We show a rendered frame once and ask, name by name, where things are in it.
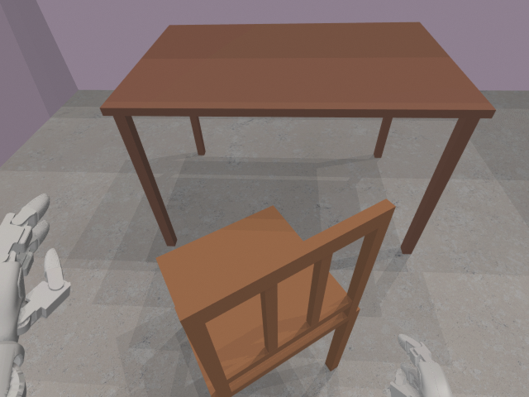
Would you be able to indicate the table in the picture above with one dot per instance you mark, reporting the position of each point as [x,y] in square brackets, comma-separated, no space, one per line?
[367,69]

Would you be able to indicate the chair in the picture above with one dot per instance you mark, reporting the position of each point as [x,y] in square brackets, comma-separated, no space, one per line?
[253,294]

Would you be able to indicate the left robot forearm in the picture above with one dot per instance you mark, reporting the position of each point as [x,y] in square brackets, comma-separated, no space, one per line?
[12,380]

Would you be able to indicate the right robot hand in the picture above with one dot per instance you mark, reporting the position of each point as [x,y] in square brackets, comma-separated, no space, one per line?
[429,380]

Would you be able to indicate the left robot hand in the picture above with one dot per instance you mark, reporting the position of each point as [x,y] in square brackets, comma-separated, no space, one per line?
[20,236]

